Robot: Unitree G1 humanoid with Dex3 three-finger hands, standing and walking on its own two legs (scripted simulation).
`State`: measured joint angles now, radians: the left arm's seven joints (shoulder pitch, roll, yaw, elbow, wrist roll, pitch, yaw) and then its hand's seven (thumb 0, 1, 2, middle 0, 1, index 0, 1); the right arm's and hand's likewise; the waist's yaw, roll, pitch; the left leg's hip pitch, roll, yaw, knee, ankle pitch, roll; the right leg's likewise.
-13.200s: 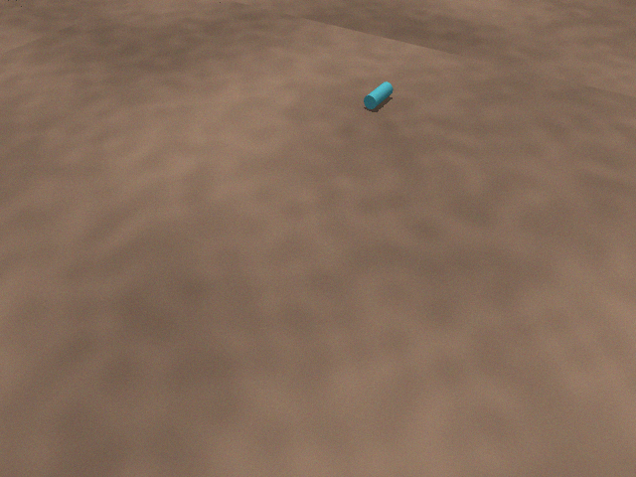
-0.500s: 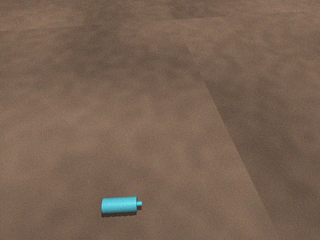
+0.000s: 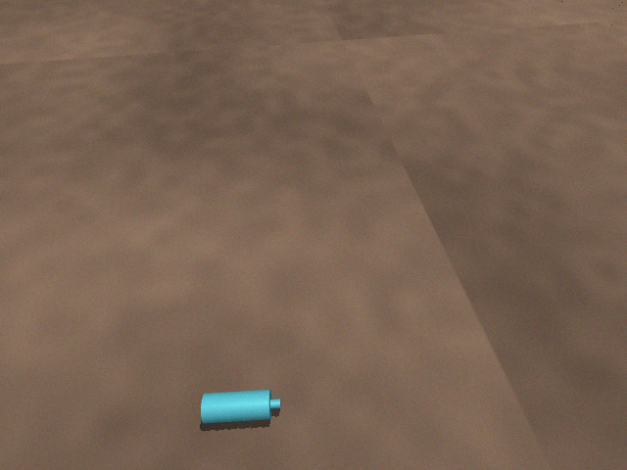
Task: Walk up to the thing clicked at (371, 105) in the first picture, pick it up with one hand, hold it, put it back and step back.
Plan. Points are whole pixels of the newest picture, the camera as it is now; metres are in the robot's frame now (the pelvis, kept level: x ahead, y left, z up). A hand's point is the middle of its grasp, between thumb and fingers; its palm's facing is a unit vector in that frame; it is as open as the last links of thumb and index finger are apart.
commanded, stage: stand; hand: left
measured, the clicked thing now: (242, 405) +0.43 +0.22 -0.74
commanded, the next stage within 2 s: rise first in 1.82 s
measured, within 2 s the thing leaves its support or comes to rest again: neither
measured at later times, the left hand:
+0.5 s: hand out of the picture +0.08 +0.26 -0.16, palm faces -0.01 -0.94 -0.35, open 7.4 cm
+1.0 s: hand out of the picture +0.09 +0.26 -0.15, palm faces -0.01 -0.94 -0.35, open 7.4 cm
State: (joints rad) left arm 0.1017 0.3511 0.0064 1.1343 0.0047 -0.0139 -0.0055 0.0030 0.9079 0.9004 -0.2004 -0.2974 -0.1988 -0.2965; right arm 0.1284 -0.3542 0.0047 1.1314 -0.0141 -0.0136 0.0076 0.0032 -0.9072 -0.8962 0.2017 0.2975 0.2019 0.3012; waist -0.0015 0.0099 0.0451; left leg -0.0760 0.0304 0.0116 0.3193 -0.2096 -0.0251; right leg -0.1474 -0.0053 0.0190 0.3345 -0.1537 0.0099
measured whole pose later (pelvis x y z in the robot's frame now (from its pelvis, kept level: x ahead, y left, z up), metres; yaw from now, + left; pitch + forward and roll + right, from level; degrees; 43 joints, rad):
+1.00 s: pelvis +0.02 +0.00 +0.00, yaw +0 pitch -1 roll +0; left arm 0.11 0.35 0.00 1.13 0.01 -0.01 0.00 0.00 0.91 0.90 -0.20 -0.30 -0.20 -0.30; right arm 0.12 -0.36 0.00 1.12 -0.01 -0.01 0.00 0.00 -0.91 -0.90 0.20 0.30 0.20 0.30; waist 0.00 0.01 0.04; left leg -0.05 0.02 0.01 0.30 -0.23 -0.02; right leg -0.13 -0.01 0.02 0.33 -0.18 0.02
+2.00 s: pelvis +0.01 +0.01 +0.00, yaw +1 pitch +0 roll +0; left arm 0.09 0.33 0.03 1.07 -0.01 -0.03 0.02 0.01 0.86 0.91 -0.19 -0.34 -0.18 -0.34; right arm 0.18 -0.35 0.00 0.99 0.03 -0.03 -0.02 0.00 -0.91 -0.90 0.20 0.30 0.20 0.30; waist 0.00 0.01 0.04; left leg -0.15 0.01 0.00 0.39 -0.25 -0.01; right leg -0.21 -0.03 0.01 0.39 -0.19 0.02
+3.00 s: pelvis -0.04 +0.01 -0.21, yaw +2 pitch +30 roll -2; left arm -0.05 0.40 0.09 0.61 0.57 0.01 0.05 -0.01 -0.52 0.98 -0.06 -1.08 -0.07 -1.07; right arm 0.11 -0.29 -0.05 0.58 0.00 -0.19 0.03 0.01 -0.89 -0.90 0.20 0.30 0.20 0.30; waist -0.04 0.01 -0.20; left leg -1.47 -0.01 -0.05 1.66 -0.71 -0.01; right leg -1.51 -0.04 0.00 1.61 -0.62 0.03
